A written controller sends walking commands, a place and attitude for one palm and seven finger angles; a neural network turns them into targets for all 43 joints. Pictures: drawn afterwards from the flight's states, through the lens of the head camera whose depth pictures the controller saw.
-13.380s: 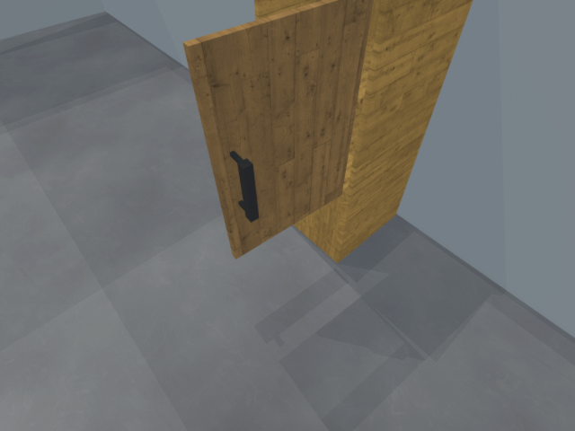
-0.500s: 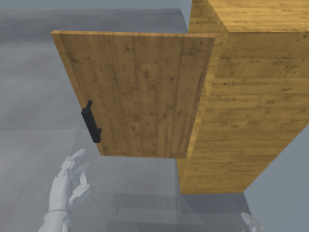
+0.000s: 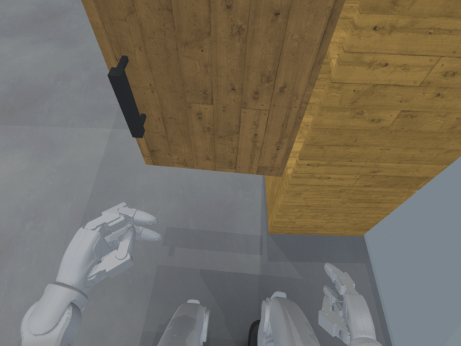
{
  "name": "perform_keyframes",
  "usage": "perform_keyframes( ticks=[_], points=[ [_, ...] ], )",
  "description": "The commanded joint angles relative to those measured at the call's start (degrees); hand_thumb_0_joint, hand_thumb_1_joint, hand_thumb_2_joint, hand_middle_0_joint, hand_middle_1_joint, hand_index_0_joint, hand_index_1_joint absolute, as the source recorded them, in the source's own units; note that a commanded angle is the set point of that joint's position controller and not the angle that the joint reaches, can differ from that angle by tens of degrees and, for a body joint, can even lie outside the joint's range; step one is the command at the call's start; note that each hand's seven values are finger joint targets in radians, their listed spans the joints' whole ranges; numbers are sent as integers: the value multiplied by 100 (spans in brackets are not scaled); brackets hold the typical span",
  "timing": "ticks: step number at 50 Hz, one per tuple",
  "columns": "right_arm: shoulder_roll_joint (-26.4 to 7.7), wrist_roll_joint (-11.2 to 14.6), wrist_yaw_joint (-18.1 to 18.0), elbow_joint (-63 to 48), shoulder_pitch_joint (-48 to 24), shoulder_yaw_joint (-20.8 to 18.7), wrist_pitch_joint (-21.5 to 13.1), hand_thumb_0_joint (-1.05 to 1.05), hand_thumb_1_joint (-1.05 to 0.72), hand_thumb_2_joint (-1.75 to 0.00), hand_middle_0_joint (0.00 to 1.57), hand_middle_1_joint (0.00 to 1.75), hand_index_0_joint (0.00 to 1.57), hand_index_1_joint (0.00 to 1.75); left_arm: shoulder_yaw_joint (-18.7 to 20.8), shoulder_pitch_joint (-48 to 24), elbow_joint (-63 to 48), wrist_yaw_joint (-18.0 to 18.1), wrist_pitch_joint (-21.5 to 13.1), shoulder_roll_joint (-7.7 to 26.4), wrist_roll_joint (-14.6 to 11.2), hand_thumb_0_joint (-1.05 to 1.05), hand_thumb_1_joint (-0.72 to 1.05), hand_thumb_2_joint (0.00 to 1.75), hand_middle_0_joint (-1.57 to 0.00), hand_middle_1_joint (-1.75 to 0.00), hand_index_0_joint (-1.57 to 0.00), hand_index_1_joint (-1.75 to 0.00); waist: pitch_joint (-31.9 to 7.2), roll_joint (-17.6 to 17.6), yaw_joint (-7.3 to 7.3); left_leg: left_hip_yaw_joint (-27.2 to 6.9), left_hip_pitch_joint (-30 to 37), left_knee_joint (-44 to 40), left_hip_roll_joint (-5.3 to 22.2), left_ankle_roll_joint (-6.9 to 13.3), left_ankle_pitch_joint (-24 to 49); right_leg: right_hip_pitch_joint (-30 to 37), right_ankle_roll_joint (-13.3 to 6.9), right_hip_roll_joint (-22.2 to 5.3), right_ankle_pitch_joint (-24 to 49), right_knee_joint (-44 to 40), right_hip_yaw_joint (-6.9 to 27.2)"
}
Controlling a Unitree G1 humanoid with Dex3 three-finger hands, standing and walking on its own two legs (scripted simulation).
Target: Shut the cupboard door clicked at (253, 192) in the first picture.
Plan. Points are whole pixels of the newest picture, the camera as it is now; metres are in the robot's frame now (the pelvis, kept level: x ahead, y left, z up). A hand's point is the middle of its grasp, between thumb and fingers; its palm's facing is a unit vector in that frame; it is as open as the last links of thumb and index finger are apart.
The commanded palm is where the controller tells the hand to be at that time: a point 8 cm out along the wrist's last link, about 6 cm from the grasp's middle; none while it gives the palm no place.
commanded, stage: raise the hand and make a fist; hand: left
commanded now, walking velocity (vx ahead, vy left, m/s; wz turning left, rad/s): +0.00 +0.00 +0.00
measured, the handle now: (131, 99) +0.56 +0.24 +0.05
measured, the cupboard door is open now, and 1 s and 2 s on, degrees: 86 86 86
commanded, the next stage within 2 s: bring the fist close to the handle in 1.18 s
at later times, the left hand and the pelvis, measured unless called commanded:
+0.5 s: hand (88, 250) +0.24 +0.22 +0.06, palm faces +0.03 -1.00 -0.03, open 3.1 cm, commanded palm +0.22 +0.27 +0.05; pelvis +0.03 +0.03 +0.01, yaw +0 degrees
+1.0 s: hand (110, 245) +0.26 +0.20 +0.05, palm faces -0.07 -1.00 -0.03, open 3.1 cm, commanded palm +0.24 +0.26 +0.06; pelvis +0.04 +0.02 +0.01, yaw +0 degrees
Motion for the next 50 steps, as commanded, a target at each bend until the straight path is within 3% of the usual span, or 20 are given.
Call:
perform_keyframes(
  ticks=[1, 3, 5, 8, 11, 12, 15, 16, 17, 21, 24, 26, 29, 32, 35, 37, 40, 44, 46, 50],
  points=[
    [-879, -18, -71, -1246, -512, -591, -318, 0, -90, -90, 20, 30, 20, 30, 1272, 1070, -1497, 845, -38, 608, -402, 0, 90, 90, -88, -104, -88, -104, -1866, -282, 572, 18, 14, -1709, -136, 80, 1306, 2642, 152, -14, -638, -1429, 720],
    [-900, -89, -35, -1154, -350, -602, -375, 0, -90, -90, 20, 30, 20, 30, 1128, 957, -1620, 1199, -469, 446, -297, 0, 90, 90, -92, -108, -92, -108, -1575, -221, 416, -16, -37, -1749, -112, 54, 1191, 2254, 139, 1, -630, -1318, 587],
    [-1007, -167, 1, -1046, -204, -586, -439, 0, -90, -90, 20, 30, 20, 30, 693, 739, -1508, 1328, -953, 301, -43, 0, 90, 90, -95, -112, -95, -112, -1210, -146, 145, -43, -154, -1681, -98, 57, 811, 1670, 137, -12, -937, -1210, 527],
    [-1217, -196, 6, -985, -40, -584, -541, 0, -90, -90, 20, 30, 20, 30, 21, 512, -1210, 1054, -1425, 110, 202, 0, 90, 90, -101, -118, -101, -118, -982, -129, -147, -115, -175, -1596, -100, 90, 436, 1097, 104, -14, -1018, -1035, 434],
    [-1375, -119, -45, -1065, 90, -587, -634, 0, -90, -90, 20, 30, 20, 30, -273, 279, -1282, 593, -1444, 135, 121, 0, 90, 90, -106, -124, -106, -124, -1044, 61, -243, -223, 16, -1662, -108, 118, 209, 1000, 76, -12, -952, -1016, 430],
    [-1401, -103, -68, -1064, 152, -625, -646, 0, -90, -90, 20, 30, 20, 30, -14, 300, -1376, 514, -1394, 391, 69, 0, 90, 90, -108, -126, -108, -126, -1350, 90, -147, -224, 85, -1694, -124, 103, 264, 1174, 87, -32, -894, -1022, 444],
    [-1385, -94, -96, -1140, 131, -633, -598, 0, -90, -90, 20, 30, 20, 30, 458, 532, -1770, 557, -1229, 714, -30, 0, 90, 90, -113, -132, -113, -132, -1717, 354, 96, -260, 397, -1845, -112, 14, 797, 1458, 61, 29, -371, -882, 326],
    [-1368, -108, -98, -1148, 85, -620, -559, 0, -90, -90, 20, 30, 20, 30, 709, 532, -1952, 658, -1192, 931, -40, 0, 90, 90, -115, -134, -115, -134, -1793, 621, 218, -267, 531, -1865, -117, -46, 1099, 1512, 11, 75, -142, -766, 277],
    [-1297, -132, -80, -1181, 87, -618, -511, 0, -90, -90, 20, 30, 20, 30, 753, 708, -2122, 760, -1165, 794, -110, 0, 90, 90, -117, -136, -117, -136, -1946, 694, 291, -255, 679, -1897, -124, -101, 1463, 1657, 16, 66, 122, -722, 210],
    [-1189, -158, -16, -1238, 115, -621, -245, 0, -90, -90, 20, 30, 20, 30, 567, 1092, -1863, 1071, -942, 323, -79, 0, 90, 90, -124, -144, -124, -144, -1638, 422, 213, -198, 679, -1810, -86, -144, 2096, 1687, 42, 147, 567, -706, 100],
    [-1261, -154, 36, -1258, 163, -624, -127, 0, -90, -90, 20, 30, 20, 30, 73, 981, -1585, 961, -784, 78, 109, 0, 90, 90, -130, -150, -130, -150, -1305, 344, -38, -192, 592, -1731, -51, -164, 1946, 1420, 83, 136, 544, -776, 86],
    [-1305, -161, 19, -1295, 201, -595, -104, 0, -90, -90, 20, 30, 20, 30, -70, 726, -1470, 772, -708, 125, 182, 0, 90, 90, -130, -150, -130, -150, -1193, 209, -147, -192, 491, -1635, -60, -100, 1947, 1409, 62, 144, 623, -799, 122],
    [-1320, -144, -3, -1332, 240, -595, -128, 0, -90, -90, 20, 30, 20, 30, 95, 532, -1597, 572, -730, 355, 148, 0, 90, 90, -130, -150, -130, -150, -1413, 210, -111, -194, 576, -1612, -60, -116, 1902, 1502, 60, 135, 627, -842, 170],
    [-1254, -174, -33, -1339, 209, -575, -146, 0, -90, -90, 20, 30, 20, 30, 552, 354, -2015, 553, -872, 681, -21, 0, 90, 90, -130, -150, -130, -150, -1896, 428, 66, -137, 727, -1521, -86, -126, 2294, 1818, 28, 134, 980, -742, 224],
    [-1172, -177, -14, -1314, 187, -555, -137, 0, -90, -90, 20, 30, 20, 30, 674, 590, -2121, 678, -1000, 590, -131, 0, 90, 90, -130, -150, -130, -150, -2005, 613, 171, -109, 811, -1522, -88, -171, 2621, 1915, 29, 130, 1178, -689, 217],
    [-1160, -176, 5, -1288, 166, -554, -92, 0, -90, -90, 20, 30, 20, 30, 577, 701, -1946, 712, -947, 463, -106, 0, 90, 90, -130, -150, -130, -150, -1884, 602, 144, -110, 763, -1526, -76, -178, 2675, 1867, 29, 137, 1202, -670, 180],
    [-1204, -136, 14, -1280, 177, -584, -36, 0, -90, -90, 20, 30, 20, 30, 379, 822, -1492, 643, -774, 293, -87, 0, 90, 90, -130, -150, -130, -150, -1654, 119, 4, -55, 408, -1508, -92, -79, 2083, 1876, 86, 122, 892, -840, 241],
    [-1251, -91, -15, -1333, 165, -603, -36, 0, -90, -90, 20, 30, 20, 30, 388, 747, -1476, 504, -643, 429, -73, 0, 90, 90, -130, -150, -130, -150, -1716, 70, 18, -33, 315, -1535, -108, -17, 1929, 2007, 85, 84, 785, -928, 340],
    [-1238, -116, -40, -1343, 130, -604, -64, 0, -90, -90, 20, 30, 20, 30, 583, 631, -1681, 537, -716, 628, -132, 0, 90, 90, -130, -150, -130, -150, -1834, 117, 70, -18, 290, -1483, -120, -3, 2006, 2140, 60, 85, 874, -891, 395],
    [-1148, -117, -50, -1288, 150, -609, -95, 0, -90, -90, 20, 30, 20, 30, 675, 696, -1826, 714, -1038, 531, -210, 0, 90, 90, -130, -150, -130, -150, -1883, 50, 114, 36, 271, -1469, -120, 5, 1918, 2190, 87, 61, 809, -918, 462]
  ],
)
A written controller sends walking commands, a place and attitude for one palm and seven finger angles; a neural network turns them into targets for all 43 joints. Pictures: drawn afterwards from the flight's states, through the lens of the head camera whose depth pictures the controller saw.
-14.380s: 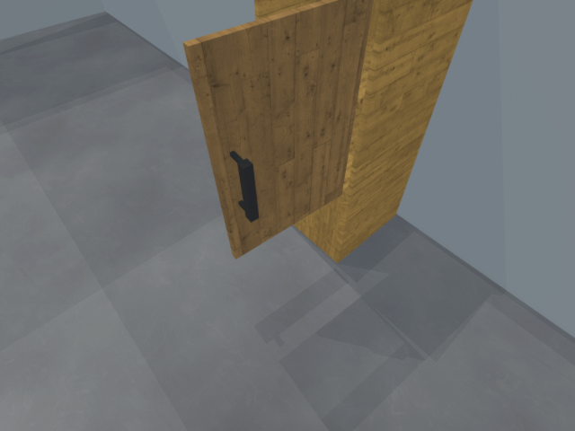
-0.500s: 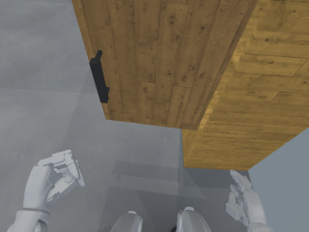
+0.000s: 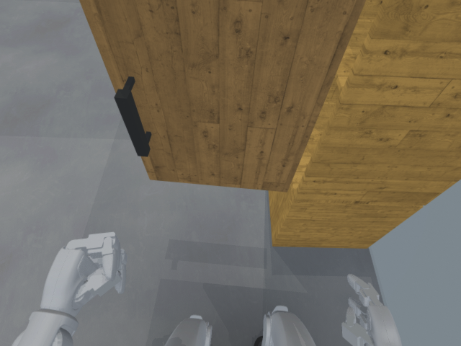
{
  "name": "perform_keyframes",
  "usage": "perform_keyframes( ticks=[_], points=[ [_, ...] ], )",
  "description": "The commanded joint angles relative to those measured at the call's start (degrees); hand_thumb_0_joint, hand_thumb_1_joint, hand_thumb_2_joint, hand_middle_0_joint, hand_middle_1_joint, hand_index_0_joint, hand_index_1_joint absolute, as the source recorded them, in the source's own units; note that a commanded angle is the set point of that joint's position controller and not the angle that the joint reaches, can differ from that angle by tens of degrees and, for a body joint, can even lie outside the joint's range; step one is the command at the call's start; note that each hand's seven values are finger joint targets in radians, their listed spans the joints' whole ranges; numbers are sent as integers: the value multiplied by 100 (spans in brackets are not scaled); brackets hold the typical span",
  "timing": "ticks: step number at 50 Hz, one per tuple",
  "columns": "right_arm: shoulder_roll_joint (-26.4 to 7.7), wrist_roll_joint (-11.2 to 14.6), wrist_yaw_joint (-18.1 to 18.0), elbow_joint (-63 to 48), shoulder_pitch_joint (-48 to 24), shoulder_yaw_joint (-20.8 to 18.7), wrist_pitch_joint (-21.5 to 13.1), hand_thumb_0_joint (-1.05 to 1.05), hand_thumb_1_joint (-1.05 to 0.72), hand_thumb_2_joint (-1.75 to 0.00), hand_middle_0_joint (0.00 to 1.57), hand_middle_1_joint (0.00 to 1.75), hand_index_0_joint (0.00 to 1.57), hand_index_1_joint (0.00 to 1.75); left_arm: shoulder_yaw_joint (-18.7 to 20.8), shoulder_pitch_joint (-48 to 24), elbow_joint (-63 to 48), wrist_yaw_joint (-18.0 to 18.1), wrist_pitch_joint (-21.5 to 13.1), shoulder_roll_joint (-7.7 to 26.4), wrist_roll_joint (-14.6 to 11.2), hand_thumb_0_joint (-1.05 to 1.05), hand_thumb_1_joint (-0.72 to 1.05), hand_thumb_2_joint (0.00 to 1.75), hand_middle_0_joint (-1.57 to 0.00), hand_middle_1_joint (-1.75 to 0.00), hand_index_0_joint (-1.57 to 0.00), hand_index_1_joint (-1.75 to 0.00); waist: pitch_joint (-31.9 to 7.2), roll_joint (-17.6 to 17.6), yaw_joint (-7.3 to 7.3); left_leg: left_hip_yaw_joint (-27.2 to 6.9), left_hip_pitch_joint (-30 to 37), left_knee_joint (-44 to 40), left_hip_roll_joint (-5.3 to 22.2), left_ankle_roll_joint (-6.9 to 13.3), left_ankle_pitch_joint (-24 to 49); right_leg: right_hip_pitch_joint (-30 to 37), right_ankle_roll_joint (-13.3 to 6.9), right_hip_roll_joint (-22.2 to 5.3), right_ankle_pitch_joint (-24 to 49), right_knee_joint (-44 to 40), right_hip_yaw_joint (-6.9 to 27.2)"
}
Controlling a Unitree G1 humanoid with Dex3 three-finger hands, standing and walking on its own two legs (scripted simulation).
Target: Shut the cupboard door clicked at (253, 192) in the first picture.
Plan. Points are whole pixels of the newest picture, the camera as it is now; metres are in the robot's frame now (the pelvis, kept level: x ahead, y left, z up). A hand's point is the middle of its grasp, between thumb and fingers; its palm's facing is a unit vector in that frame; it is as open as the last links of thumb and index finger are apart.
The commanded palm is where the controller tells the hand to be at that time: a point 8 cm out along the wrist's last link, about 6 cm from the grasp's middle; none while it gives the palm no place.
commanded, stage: raise the hand and make a fist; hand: left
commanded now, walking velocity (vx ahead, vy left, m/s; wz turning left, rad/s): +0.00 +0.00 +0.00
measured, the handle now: (137, 119) +0.53 +0.23 +0.04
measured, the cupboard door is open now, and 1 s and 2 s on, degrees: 86 86 86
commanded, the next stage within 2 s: bring the fist close to the handle in 0.18 s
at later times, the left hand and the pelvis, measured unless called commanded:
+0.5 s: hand (120, 252) +0.25 +0.19 +0.04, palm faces -0.03 -1.00 -0.06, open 3.1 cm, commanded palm +0.25 +0.24 +0.05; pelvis -0.01 -0.01 -0.01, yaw +1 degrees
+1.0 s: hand (137, 190) +0.36 +0.19 +0.04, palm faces -0.06 -1.00 -0.03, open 3.1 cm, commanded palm +0.35 +0.24 +0.05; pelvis +0.00 +0.00 +0.01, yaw +0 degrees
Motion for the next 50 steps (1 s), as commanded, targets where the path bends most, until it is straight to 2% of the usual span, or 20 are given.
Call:
perform_keyframes(
  ticks=[1, 5, 11, 14, 16, 19, 20, 22, 26, 28, 29, 31, 34, 36, 38, 41, 42, 47, 49, 50],
  points=[
    [-690, -32, -70, -908, -270, -308, -372, 0, -90, -90, 20, 30, 20, 30, 687, -205, -1354, 157, -748, 773, -223, 0, 90, 90, -130, -150, -130, -150, -1482, 85, 126, -68, -14, -1133, -52, -147, 2099, 2046, -109, 101, 1020, -692, 339],
    [-728, -7, -31, -881, -269, -322, -328, 0, -90, -90, 20, 30, 20, 30, 350, -29, -949, 185, -752, 491, -63, 0, 90, 90, -130, -150, -130, -150, -1073, 128, 23, -56, -59, -1232, -38, -146, 1705, 1687, -77, 76, 537, -803, 293],
    [-763, 31, -78, -1000, -264, -310, -276, 0, -90, -90, 20, 30, 20, 30, 393, -208, -975, 19, -560, 714, -72, 0, 90, 90, -130, -150, -130, -150, -1121, -72, -13, -20, -188, -1204, -59, -60, 1400, 1885, -61, 53, 109, -1046, 493],
    [-712, 31, -106, -1006, -298, -292, -319, 0, -90, -90, 20, 30, 20, 30, 481, -336, -1251, 80, -706, 729, -133, 0, 90, 90, -130, -150, -130, -150, -1236, -29, 19, -18, -151, -1190, -62, -54, 1344, 1930, -45, 24, -26, -1094, 553],
    [-740, -12, -135, -883, -265, -247, -324, 0, -90, -90, 20, 30, 20, 30, 594, -894, -1210, 180, -830, 879, -120, 0, 90, 90, -130, -150, -130, -150, -1105, 113, -57, -62, -166, -1122, -40, -60, 1382, 1712, -81, 86, 65, -946, 468],
    [-761, -24, -132, -727, -245, -224, -373, 0, -90, -90, 20, 30, 20, 30, 332, -1572, -746, 244, -905, 665, 24, 0, 90, 90, -130, -150, -130, -150, -987, 274, -216, -81, -208, -1059, -44, -70, 1166, 1296, -45, 72, -62, -862, 401],
    [-789, -8, -134, -661, -216, -221, -371, 0, -90, -90, 20, 30, 20, 30, 385, -1750, -500, 237, -881, 715, 23, 0, 90, 90, -130, -150, -130, -150, -908, 158, -254, -100, -267, -1072, -40, -74, 1051, 1244, -38, 75, -181, -900, 394],
    [-843, 25, -156, -633, -208, -228, -349, 0, -90, -90, 20, 30, 20, 30, 466, -1976, -165, 100, -743, 839, 25, 0, 90, 90, -130, -150, -130, -150, -1092, 82, -229, -81, -307, -1075, -37, -53, 1046, 1385, -33, 66, -194, -939, 464],
    [-892, 68, -182, -634, -173, -216, -333, 0, -90, -90, 20, 30, 20, 30, 452, -2541, 19, -87, -348, 944, -11, 0, 90, 90, -130, -150, -130, -150, -1638, 259, -147, -69, -15, -1220, -47, -35, 1401, 1789, -42, 72, 293, -932, 435],
    [-868, 74, -171, -606, -158, -231, -310, 0, -90, -90, 20, 30, 20, 30, 741, -2597, -30, -68, -250, 1140, -58, 0, 90, 90, -130, -150, -130, -150, -1965, 273, -18, -50, 144, -1301, -45, -62, 1810, 2130, -37, 47, 805, -899, 430],
    [-841, 63, -151, -627, -163, -227, -298, 0, -90, -90, 20, 30, 20, 30, 742, -2567, -78, -37, -229, 1078, -70, 0, 90, 90, -130, -150, -130, -150, -2064, 369, 24, -40, 244, -1345, -49, -77, 2026, 2207, -41, 50, 1059, -848, 387],
    [-839, 38, -135, -588, -116, -219, -258, 0, -90, -90, 20, 30, 20, 30, 900, -2703, 79, 62, -221, 1187, -91, 0, 90, 90, -130, -150, -130, -150, -2072, 316, 47, -57, 287, -1342, -29, -115, 2330, 2231, -60, 82, 1377, -747, 326],
    [-829, 17, -83, -465, -48, -225, -180, 0, -90, -90, 20, 30, 20, 30, 843, -3008, 691, 226, -259, 986, -24, 0, 90, 90, -130, -150, -130, -150, -1666, -78, -91, -28, 37, -1358, -9, -114, 2115, 2063, -2, 68, 1255, -819, 321],
    [-872, 14, -75, -423, -25, -224, -127, 0, -90, -90, 20, 30, 20, 30, 889, -3230, 1093, 258, -298, 1034, 26, 0, 90, 90, -130, -150, -130, -150, -1405, -65, -93, -24, -87, -1383, -14, -122, 1954, 1959, -38, 74, 1072, -834, 327],
    [-892, 22, -46, -380, 23, -249, -93, 0, -90, -90, 20, 30, 20, 30, 648, -3484, 1294, 226, -332, 865, 144, 0, 90, 90, -130, -150, -130, -150, -1412, 35, -163, -22, 30, -1438, -1, -135, 1954, 1827, -37, 53, 1092, -851, 306],
    [-955, 17, -61, -315, 112, -279, -81, 0, -90, -90, 20, 30, 20, 30, 470, -4224, 1285, 115, -416, 868, 180, 0, 90, 90, -130, -150, -130, -150, -1650, 144, -293, -74, 264, -1420, 28, -137, 2111, 1748, -57, 62, 1209, -811, 288],
    [-962, 15, -75, -272, 138, -304, -64, 0, -90, -90, 20, 30, 20, 30, 615, -4338, 1318, 90, -448, 1037, 193, 0, 90, 90, -130, -150, -130, -150, -1848, 152, -241, -59, 340, -1418, 32, -136, 2205, 1842, -51, 52, 1305, -819, 328],
    [-934, -14, -117, -45, 186, -276, 3, 0, -90, -90, 20, 30, 20, 30, 863, -5493, 1602, 163, -652, 1392, 231, 0, 90, 90, -130, -150, -130, -150, -2120, 438, -264, -121, 580, -1421, 50, -196, 2519, 1781, -67, 54, 1470, -710, 309],
    [-913, -29, -90, 12, 224, -282, 34, 0, -90, -90, 20, 30, 20, 30, 890, -5503, 1833, 224, -695, 1325, 230, 0, 90, 90, -130, -150, -130, -150, -2277, 460, -232, -115, 690, -1413, 53, -223, 2710, 1803, -61, 48, 1591, -692, 296],
    [-924, -28, -82, 42, 263, -292, 71, 0, -90, -90, 20, 30, 20, 30, 1027, -5402, 2099, 253, -680, 1423, 241, 0, 90, 90, -130, -150, -130, -150, -2252, 262, -209, -98, 622, -1416, 64, -219, 2747, 1882, -52, 53, 1659, -707, 301]
  ],
)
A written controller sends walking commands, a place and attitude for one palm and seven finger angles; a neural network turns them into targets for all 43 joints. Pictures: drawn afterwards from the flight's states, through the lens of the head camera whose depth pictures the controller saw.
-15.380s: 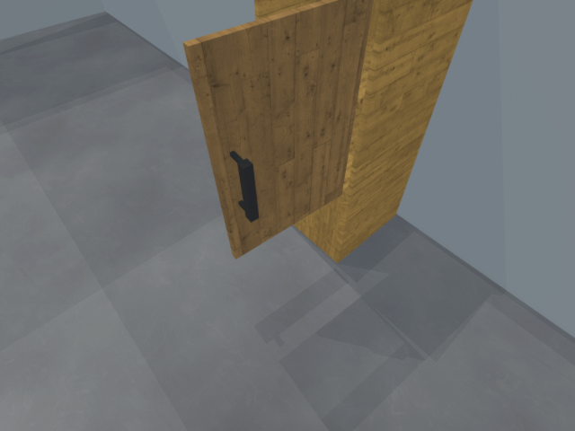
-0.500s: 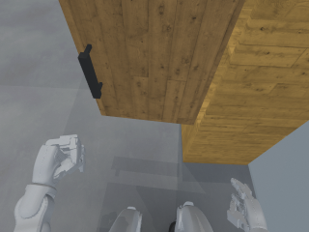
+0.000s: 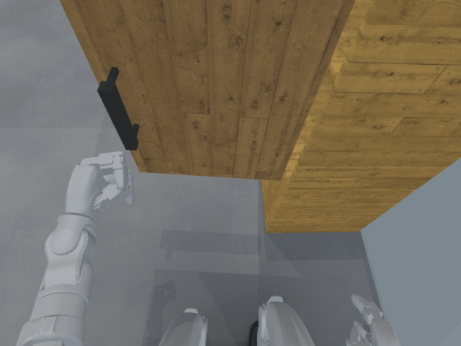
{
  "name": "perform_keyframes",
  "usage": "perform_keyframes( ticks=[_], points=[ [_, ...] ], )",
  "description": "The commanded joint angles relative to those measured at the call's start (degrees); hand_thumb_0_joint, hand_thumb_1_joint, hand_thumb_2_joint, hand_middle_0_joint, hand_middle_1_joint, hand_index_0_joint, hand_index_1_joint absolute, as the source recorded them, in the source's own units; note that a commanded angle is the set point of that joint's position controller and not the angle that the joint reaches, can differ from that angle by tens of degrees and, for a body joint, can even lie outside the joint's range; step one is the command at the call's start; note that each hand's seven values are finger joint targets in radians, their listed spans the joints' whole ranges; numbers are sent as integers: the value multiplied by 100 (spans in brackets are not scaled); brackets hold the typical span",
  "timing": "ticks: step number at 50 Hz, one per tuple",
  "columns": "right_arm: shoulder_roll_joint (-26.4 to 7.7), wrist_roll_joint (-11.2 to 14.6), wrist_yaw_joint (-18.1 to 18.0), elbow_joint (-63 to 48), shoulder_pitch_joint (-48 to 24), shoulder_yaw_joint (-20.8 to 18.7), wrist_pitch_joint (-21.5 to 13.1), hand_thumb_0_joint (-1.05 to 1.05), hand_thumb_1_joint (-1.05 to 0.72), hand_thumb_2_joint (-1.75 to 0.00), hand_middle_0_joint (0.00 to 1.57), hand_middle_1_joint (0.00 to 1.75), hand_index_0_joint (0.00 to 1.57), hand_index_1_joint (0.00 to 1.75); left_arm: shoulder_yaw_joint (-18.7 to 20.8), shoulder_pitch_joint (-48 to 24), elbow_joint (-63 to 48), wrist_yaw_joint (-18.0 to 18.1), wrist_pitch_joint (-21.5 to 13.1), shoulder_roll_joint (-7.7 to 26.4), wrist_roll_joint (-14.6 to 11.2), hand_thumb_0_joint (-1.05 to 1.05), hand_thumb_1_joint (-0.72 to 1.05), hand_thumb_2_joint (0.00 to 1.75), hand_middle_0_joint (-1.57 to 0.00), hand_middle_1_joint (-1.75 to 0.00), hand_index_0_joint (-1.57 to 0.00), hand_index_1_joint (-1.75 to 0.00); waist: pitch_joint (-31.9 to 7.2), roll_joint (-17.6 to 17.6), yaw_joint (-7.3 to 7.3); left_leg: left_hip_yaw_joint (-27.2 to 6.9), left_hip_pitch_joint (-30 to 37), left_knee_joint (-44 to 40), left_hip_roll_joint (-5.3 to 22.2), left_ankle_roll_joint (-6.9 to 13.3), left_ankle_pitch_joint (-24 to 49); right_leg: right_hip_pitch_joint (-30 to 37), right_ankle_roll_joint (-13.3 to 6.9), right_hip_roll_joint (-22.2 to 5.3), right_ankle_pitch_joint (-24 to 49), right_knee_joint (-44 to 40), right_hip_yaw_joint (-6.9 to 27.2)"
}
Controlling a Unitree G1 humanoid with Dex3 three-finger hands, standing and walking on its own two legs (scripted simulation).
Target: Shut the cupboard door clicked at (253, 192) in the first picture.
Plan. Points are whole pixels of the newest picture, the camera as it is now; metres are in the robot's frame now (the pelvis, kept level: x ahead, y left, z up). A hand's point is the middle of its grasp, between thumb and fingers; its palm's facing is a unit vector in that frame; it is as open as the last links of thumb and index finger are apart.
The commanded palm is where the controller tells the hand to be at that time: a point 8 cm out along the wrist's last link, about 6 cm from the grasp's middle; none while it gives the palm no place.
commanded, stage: bring the fist close to the handle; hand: left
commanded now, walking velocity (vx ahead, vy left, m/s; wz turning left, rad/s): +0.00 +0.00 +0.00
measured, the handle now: (123, 111) +0.53 +0.23 +0.04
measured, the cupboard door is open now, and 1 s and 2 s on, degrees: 86 86 68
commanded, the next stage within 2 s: push the door shut along its arc in 0.68 s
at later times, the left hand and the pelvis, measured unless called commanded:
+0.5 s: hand (132, 151) +0.43 +0.19 +0.04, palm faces -0.05 -1.00 -0.02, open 3.1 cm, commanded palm +0.40 +0.24 +0.04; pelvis +0.00 +0.00 +0.00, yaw -1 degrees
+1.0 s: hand (135, 145) +0.45 +0.19 +0.04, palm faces -0.07 -1.00 -0.02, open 3.1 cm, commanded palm +0.43 +0.23 +0.04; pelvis -0.01 +0.00 +0.00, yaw -1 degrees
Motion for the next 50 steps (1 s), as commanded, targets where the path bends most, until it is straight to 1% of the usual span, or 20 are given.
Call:
perform_keyframes(
  ticks=[1, 3, 6, 8, 14, 18, 20, 23, 25, 26, 30, 31, 34, 35, 38, 39, 42, 45, 47, 50],
  points=[
    [-844, -36, -37, -550, 337, -319, -145, 0, -90, -90, 20, 30, 20, 30, 681, -1849, -726, 73, -515, 1312, -99, 0, 90, 90, -130, -150, -130, -150, -2402, 444, 32, -204, 779, -1173, 101, -267, 2673, 2062, -111, 97, 1543, -451, 187],
    [-818, -28, 4, -503, 375, -316, -68, 0, -90, -90, 20, 30, 20, 30, 501, -2087, -435, 48, -457, 1147, -18, 0, 90, 90, -130, -150, -130, -150, -2348, 498, -39, -168, 762, -1176, 113, -270, 2677, 1990, -89, 78, 1566, -480, 201],
    [-887, -7, 14, -461, 510, -315, 49, 0, -90, -90, 20, 30, 20, 30, 606, -2405, 292, -6, -333, 1317, 51, 0, 90, 90, -130, -150, -130, -150, -2017, 224, -140, -200, 520, -1229, 124, -228, 2338, 1915, -104, 114, 1359, -564, 177],
    [-889, -4, 19, -416, 549, -316, 91, 0, -90, -90, 20, 30, 20, 30, 481, -2968, 490, -57, -340, 1211, 66, 0, 90, 90, -130, -150, -130, -150, -2060, 101, -267, -174, 441, -1194, 114, -180, 2116, 1881, -68, 94, 1286, -624, 232],
    [-912, -67, -1, -217, 700, -290, 152, 0, -90, -90, 20, 30, 20, 30, 954, -4246, 884, -141, -750, 1908, 110, 0, 90, 90, -130, -150, -130, -150, -2583, 464, -299, -181, 541, -1049, 100, -163, 2273, 1940, -94, 97, 1453, -515, 315],
    [-928, -89, 107, -284, 817, -336, 241, 0, -90, -90, 20, 30, 20, 30, 994, -3342, 1064, -271, -803, 1818, 110, 0, 90, 90, -130, -150, -130, -150, -3005, 574, -87, -194, 913, -1079, 137, -233, 3068, 2085, -106, 116, 1855, -474, 271],
    [-910, -71, 160, -330, 828, -353, 316, 0, -90, -90, 20, 30, 20, 30, 797, -3167, 1077, -319, -703, 1571, 86, 0, 90, 90, -130, -150, -130, -150, -2795, 530, -145, -129, 808, -1112, 145, -199, 3025, 2082, -72, 115, 1867, -567, 277],
    [-937, -28, 172, -420, 854, -369, 419, 0, -90, -90, 20, 30, 20, 30, 1025, -2883, 1196, -334, -546, 1744, 17, 0, 90, 90, -130, -150, -130, -150, -2482, 44, -114, -69, 398, -1238, 120, -130, 2551, 2350, -66, 132, 1777, -691, 294],
    [-921, -20, 155, -479, 821, -371, 439, 0, -90, -90, 20, 30, 20, 30, 1036, -2997, 990, -261, -587, 1730, 3, 0, 90, 90, -130, -150, -130, -150, -2402, -45, -133, -43, 283, -1299, 96, -97, 2272, 2426, -57, 122, 1653, -752, 325],
    [-911, -20, 143, -506, 799, -354, 430, 0, -90, -90, 20, 30, 20, 30, 1058, -3133, 872, -237, -655, 1762, -25, 0, 90, 90, -130, -150, -130, -150, -2366, 155, -122, -42, 329, -1293, 85, -102, 2271, 2382, -86, 140, 1638, -732, 325],
    [-888, -80, 107, -354, 795, -355, 405, 0, -90, -90, 20, 30, 20, 30, 1088, -3740, 671, -76, -1017, 1906, 89, 0, 90, 90, -130, -150, -130, -150, -2374, 255, -245, -52, 420, -1239, 96, -89, 1966, 2207, -59, 136, 1331, -751, 381],
    [-896, -94, 92, -363, 786, -333, 399, 0, -90, -90, 20, 30, 20, 30, 1023, -3857, 653, -93, -1093, 1901, 102, 0, 90, 90, -130, -150, -130, -150, -2348, 455, -263, -63, 463, -1223, 78, -93, 1931, 2122, -87, 151, 1274, -726, 380],
    [-918, -105, 66, -240, 770, -323, 400, 0, -90, -90, 20, 30, 20, 30, 1053, -3918, 1038, -180, -1153, 1994, 167, 0, 90, 90, -130, -150, -130, -150, -2358, 377, -302, -93, 422, -1195, 87, -92, 1816, 2083, -81, 130, 1169, -725, 387],
    [-906, -95, 66, -231, 753, -318, 395, 0, -90, -90, 20, 30, 20, 30, 879, -3917, 1157, -248, -1119, 1814, 170, 0, 90, 90, -130, -150, -130, -150, -2316, 450, -346, -88, 466, -1196, 82, -91, 1828, 2015, -80, 130, 1179, -742, 381],
    [-937, -76, 83, -244, 753, -326, 414, 0, -90, -90, 20, 30, 20, 30, 657, -3807, 1219, -427, -961, 1609, 128, 0, 90, 90, -130, -150, -130, -150, -2465, 798, -283, -183, 929, -1248, 131, -181, 2275, 1786, -123, 140, 1310, -681, 266],
    [-933, -69, 98, -267, 756, -334, 422, 0, -90, -90, 20, 30, 20, 30, 655, -3668, 1274, -448, -882, 1549, 84, 0, 90, 90, -130, -150, -130, -150, -2489, 763, -244, -169, 917, -1245, 127, -178, 2321, 1829, -115, 137, 1347, -706, 271],
    [-962, -39, 79, -232, 790, -316, 466, 0, -90, -90, 20, 30, 20, 30, 631, -4047, 1591, -509, -730, 1641, 87, 0, 90, 90, -130, -150, -130, -150, -2166, 310, -427, -181, 598, -1188, 146, -127, 2113, 1730, -78, 143, 1323, -713, 265],
    [-997, -37, 31, -203, 789, -271, 472, 0, -90, -90, 20, 30, 20, 30, 915, -4774, 1847, -430, -754, 2088, 165, 0, 90, 90, -130, -150, -130, -150, -1973, 52, -533, -175, 110, -1130, 104, -55, 1530, 1755, -59, 127, 945, -752, 354],
    [-1002, -67, 12, -210, 787, -254, 450, 0, -90, -90, 20, 30, 20, 30, 1095, -5114, 1655, -444, -899, 2418, 216, 0, 90, 90, -130, -150, -130, -150, -2413, 427, -466, -178, 290, -1041, 80, -63, 1770, 1824, -97, 135, 1132, -619, 392],
    [-990, -115, 46, -163, 850, -256, 448, 0, -90, -90, 20, 30, 20, 30, 896, -5282, 1676, -537, -1029, 2289, 305, 0, 90, 90, -130, -150, -130, -150, -2899, 774, -503, -241, 721, -918, 94, -125, 2342, 1685, -109, 137, 1456, -468, 351]
  ],
)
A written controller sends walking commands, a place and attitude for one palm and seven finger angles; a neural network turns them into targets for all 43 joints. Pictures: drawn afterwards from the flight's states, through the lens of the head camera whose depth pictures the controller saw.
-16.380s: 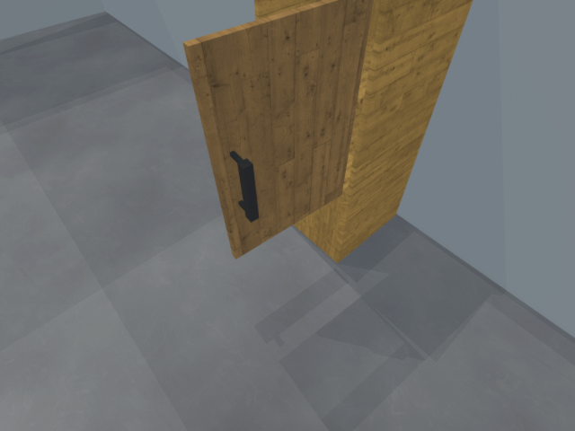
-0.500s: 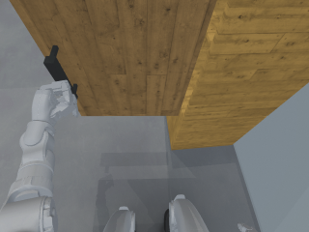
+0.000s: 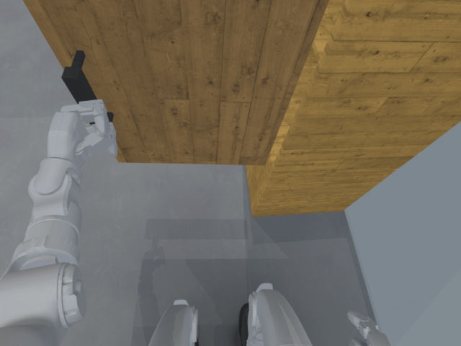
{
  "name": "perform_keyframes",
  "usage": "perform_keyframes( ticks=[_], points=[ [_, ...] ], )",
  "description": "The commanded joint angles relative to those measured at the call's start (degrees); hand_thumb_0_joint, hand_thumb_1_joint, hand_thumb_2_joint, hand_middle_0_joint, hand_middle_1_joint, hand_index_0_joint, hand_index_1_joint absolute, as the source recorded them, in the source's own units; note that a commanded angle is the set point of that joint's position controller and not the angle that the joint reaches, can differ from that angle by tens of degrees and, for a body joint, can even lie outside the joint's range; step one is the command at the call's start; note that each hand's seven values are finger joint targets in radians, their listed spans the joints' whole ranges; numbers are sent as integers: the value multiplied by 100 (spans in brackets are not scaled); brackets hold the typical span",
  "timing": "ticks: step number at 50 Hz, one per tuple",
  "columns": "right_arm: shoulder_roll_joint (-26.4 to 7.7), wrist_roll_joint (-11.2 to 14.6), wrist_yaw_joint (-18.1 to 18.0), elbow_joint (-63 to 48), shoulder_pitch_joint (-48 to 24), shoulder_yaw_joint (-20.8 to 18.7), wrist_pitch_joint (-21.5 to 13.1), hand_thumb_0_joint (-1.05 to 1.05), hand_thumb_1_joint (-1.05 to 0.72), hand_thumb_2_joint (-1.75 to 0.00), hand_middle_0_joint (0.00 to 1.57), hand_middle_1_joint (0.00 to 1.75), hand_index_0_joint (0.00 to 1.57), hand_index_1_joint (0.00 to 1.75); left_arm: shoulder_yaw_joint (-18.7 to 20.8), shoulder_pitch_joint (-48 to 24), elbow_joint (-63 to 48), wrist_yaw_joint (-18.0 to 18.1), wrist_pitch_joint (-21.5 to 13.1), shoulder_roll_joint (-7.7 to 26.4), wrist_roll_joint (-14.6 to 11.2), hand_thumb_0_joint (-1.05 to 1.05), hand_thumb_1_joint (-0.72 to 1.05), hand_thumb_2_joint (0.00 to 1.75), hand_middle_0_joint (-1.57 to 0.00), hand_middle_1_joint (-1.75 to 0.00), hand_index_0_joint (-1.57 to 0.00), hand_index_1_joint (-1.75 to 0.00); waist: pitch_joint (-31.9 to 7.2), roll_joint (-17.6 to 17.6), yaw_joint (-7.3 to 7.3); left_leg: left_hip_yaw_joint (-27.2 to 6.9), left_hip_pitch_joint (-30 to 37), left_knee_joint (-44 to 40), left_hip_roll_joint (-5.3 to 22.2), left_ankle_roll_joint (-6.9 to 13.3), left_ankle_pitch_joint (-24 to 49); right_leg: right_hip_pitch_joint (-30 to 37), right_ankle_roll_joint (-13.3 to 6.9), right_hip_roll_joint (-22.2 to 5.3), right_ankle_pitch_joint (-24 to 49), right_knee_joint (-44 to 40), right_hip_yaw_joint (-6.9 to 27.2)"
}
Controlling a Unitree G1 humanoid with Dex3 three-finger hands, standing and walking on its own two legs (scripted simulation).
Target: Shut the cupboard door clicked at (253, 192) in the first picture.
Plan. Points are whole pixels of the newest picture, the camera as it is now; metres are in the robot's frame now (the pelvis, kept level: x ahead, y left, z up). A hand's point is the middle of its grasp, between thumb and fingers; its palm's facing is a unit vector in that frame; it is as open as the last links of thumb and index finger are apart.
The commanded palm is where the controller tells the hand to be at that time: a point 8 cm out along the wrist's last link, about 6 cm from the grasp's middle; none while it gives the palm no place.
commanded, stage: push the door shut along its arc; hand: left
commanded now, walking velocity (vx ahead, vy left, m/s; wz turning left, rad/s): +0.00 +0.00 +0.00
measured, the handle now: (94, 100) +0.53 +0.23 +0.04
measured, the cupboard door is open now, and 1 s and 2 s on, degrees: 86 68 64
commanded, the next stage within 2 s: pull the fist back off the door in 1.24 s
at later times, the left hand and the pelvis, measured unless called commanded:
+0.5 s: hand (114, 110) +0.51 +0.19 +0.04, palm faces -0.17 -0.99 -0.03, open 3.1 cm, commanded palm +0.52 +0.22 +0.04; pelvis -0.01 +0.00 -0.01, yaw +0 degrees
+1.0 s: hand (134, 84) +0.57 +0.17 +0.05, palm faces -0.31 -0.95 +0.00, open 3.1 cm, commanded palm +0.58 +0.18 +0.04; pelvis +0.00 +0.02 -0.03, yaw -2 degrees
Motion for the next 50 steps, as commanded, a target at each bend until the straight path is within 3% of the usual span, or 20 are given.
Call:
perform_keyframes(
  ticks=[1, 3, 5, 8, 11, 12, 13, 16, 19, 21, 23, 27, 29, 32, 34, 41, 42, 46, 49, 50],
  points=[
    [-993, -67, -45, -322, 892, -379, -126, 0, -90, -90, 20, 30, 20, 30, 221, -2576, -1201, -160, -570, 1530, -67, 0, 90, 90, -130, -150, -130, -150, -3061, 963, -121, -252, 1252, -883, 45, -123, 2509, 1986, -92, 107, 1428, -361, 319],
    [-1027, -54, -31, -236, 942, -364, -61, 0, -90, -90, 20, 30, 20, 30, 245, -2540, -768, -272, -411, 1598, -46, 0, 90, 90, -130, -150, -130, -150, -2871, 722, -210, -254, 1048, -856, 82, -109, 2433, 1933, -58, 103, 1412, -396, 307],
    [-1049, -38, -47, -255, 965, -349, -26, 0, -90, -90, 20, 30, 20, 30, 218, -2956, -784, -350, -298, 1703, -19, 0, 90, 90, -130, -150, -130, -150, -2760, 549, -324, -238, 750, -845, 77, -42, 2128, 2015, -38, 108, 1317, -439, 347],
    [-1079, -40, -58, -212, 1047, -357, -4, 0, -90, -90, 20, 30, 20, 30, 54, -3324, -805, -488, -217, 1625, -3, 0, 90, 90, -130, -150, -130, -150, -2866, 871, -395, -318, 1043, -856, 89, -70, 2251, 1755, -64, 122, 1245, -430, 298],
    [-1097, -51, -41, -188, 1154, -372, 13, 0, -90, -90, 20, 30, 20, 30, -157, -3442, -811, -570, -179, 1391, -47, 0, 90, 90, -130, -150, -130, -150, -3009, 920, -486, -391, 1330, -822, 101, -90, 2514, 1531, -82, 159, 1274, -413, 227],
    [-1127, -69, -42, -130, 1189, -389, 31, 0, -90, -90, 20, 30, 20, 30, -68, -3601, -922, -573, -201, 1558, -23, 0, 90, 90, -130, -150, -130, -150, -3127, 998, -467, -437, 1438, -815, 126, -124, 2605, 1485, -76, 142, 1265, -416, 221],
    [-1113, -66, -29, -111, 1208, -391, 36, 0, -90, -90, 20, 30, 20, 30, -198, -3584, -823, -599, -185, 1405, -4, 0, 90, 90, -130, -150, -130, -150, -3125, 984, -504, -425, 1474, -804, 120, -112, 2569, 1430, -71, 153, 1229, -444, 225],
    [-1136, -63, -50, -39, 1268, -358, 33, 0, -90, -90, 20, 30, 20, 30, -331, -4052, -588, -610, -138, 1360, -8, 0, 90, 90, -130, -150, -130, -150, -2708, 763, -720, -446, 1149, -789, 107, -44, 2108, 1255, -84, 191, 947, -498, 205],
    [-1190, -54, -76, -5, 1304, -325, 39, 0, -90, -90, 20, 30, 20, 30, -121, -4360, -315, -582, -54, 1791, 113, 0, 90, 90, -130, -150, -130, -150, -2609, 691, -779, -387, 690, -757, 90, 24, 1574, 1310, -76, 184, 621, -551, 283],
    [-1170, -60, -86, 19, 1324, -289, -7, 0, -90, -90, 20, 30, 20, 30, -324, -4728, -297, -606, -38, 1681, 157, 0, 90, 90, -130, -150, -130, -150, -2572, 1093, -861, -411, 773, -727, 69, 10, 1594, 1053, -117, 197, 574, -477, 236],
    [-1215, -83, -73, 60, 1370, -291, -8, 0, -90, -90, 20, 30, 20, 30, -187, -4710, -150, -644, -4, 1950, 248, 0, 90, 90, -130, -150, -130, -150, -2762, 1201, -827, -423, 853, -662, 88, -10, 1664, 1028, -119, 199, 574, -462, 248],
    [-1255, -108, -77, 94, 1453, -279, -25, 0, -90, -90, 20, 30, 20, 30, -367, -5126, -90, -777, 113, 1890, 287, 0, 90, 90, -130, -150, -130, -150, -2964, 1425, -993, -538, 1132, -561, 141, -48, 1998, 683, -128, 214, 686, -349, 153],
    [-1301, -115, -64, 91, 1512, -260, -19, 0, -90, -90, 20, 30, 20, 30, -197, -5103, 43, -829, 231, 2137, 302, 0, 90, 90, -130, -150, -130, -150, -3020, 1438, -972, -526, 1027, -503, 147, -38, 2007, 711, -133, 226, 702, -330, 155],
    [-1300, -124, -66, 100, 1567, -257, -19, 0, -90, -90, 20, 30, 20, 30, -258, -5392, -59, -897, 349, 2140, 319, 0, 90, 90, -130, -150, -130, -150, -3239, 1578, -1043, -556, 1161, -414, 173, -44, 2324, 655, -137, 243, 898, -261, 128],
    [-1317, -128, -60, 95, 1620, -247, -2, 0, -90, -90, 20, 30, 20, 30, -168, -5326, 51, -911, 438, 2280, 364, 0, 90, 90, -130, -150, -130, -150, -3206, 1521, -1044, -565, 1114, -393, 186, -39, 2360, 643, -131, 250, 909, -263, 113],
    [-1297, -155, -53, 126, 1713, -243, 6, 0, -90, -90, 20, 30, 20, 30, -346, -5674, -29, -968, 597, 2099, 405, 0, 90, 90, -130, -150, -130, -150, -3226, 1762, -1167, -650, 1409, -311, 227, -92, 2795, 310, -157, 291, 1066, -193, 25],
    [-1315, -171, -47, 171, 1751, -251, 7, 0, -90, -90, 20, 30, 20, 30, -294, -5767, -55, -976, 620, 2211, 429, 0, 90, 90, -130, -150, -130, -150, -3312, 1773, -1165, -707, 1500, -320, 249, -131, 2834, 280, -142, 290, 1048, -184, 0],
    [-1306, -169, -79, 207, 1788, -210, -9, 0, -90, -90, 20, 30, 20, 30, -349, -5990, 236, -966, 742, 2179, 486, 0, 90, 90, -130, -150, -130, -150, -2967, 1672, -1303, -701, 1263, -269, 247, -79, 2685, 99, -158, 313, 973, -165, -25],
    [-1322, -198, -81, 204, 1851, -198, -16, 0, -90, -90, 20, 30, 20, 30, -182, -6101, 290, -910, 801, 2445, 542, 0, 90, 90, -130, -150, -130, -150, -3125, 1662, -1317, -706, 1221, -209, 252, -97, 2775, 145, -146, 309, 1033, -109, -37],
    [-1298, -205, -66, 192, 1849, -185, -19, 0, -90, -90, 20, 30, 20, 30, -242, -6064, 332, -896, 816, 2387, 592, 0, 90, 90, -130, -150, -130, -150, -3137, 1789, -1292, -708, 1219, -197, 246, -109, 2822, 105, -152, 313, 1029, -76, -48]
  ],
)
